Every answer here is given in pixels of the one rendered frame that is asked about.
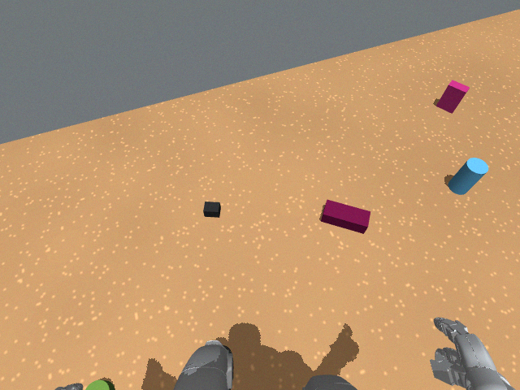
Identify right robot hand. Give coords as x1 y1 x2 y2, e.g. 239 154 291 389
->
430 317 497 388

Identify right robot arm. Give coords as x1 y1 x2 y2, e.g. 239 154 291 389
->
465 368 516 390

